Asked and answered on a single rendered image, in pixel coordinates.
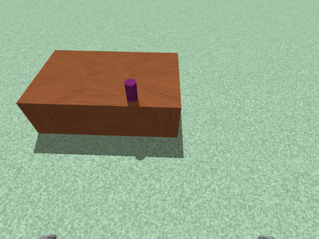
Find can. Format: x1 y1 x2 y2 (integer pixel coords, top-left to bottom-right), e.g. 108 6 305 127
125 79 138 102

